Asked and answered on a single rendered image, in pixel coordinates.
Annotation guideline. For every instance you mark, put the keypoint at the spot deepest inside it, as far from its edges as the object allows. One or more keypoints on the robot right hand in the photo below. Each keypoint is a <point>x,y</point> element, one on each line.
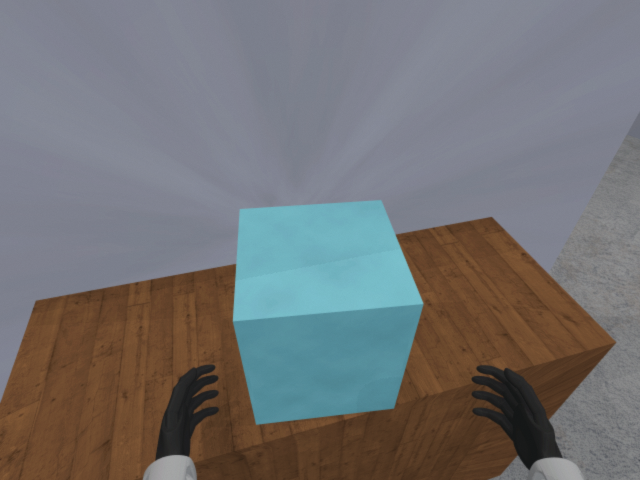
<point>524,419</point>

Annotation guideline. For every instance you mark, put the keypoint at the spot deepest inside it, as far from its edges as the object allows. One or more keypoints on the carton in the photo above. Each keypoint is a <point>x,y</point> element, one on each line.
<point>325,310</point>

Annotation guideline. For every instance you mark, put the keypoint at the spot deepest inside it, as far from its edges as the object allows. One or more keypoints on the pedestal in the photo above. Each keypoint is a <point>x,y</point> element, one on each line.
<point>95,372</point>

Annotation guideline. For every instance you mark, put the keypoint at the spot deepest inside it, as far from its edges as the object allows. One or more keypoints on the robot left hand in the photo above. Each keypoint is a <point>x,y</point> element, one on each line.
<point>179,422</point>

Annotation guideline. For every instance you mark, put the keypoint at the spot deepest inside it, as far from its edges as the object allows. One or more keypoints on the left robot forearm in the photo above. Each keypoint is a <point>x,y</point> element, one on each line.
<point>173,467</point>

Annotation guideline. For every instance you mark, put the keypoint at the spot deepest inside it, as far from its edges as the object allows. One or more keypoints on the right robot forearm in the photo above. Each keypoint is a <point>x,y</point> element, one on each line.
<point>554,469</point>

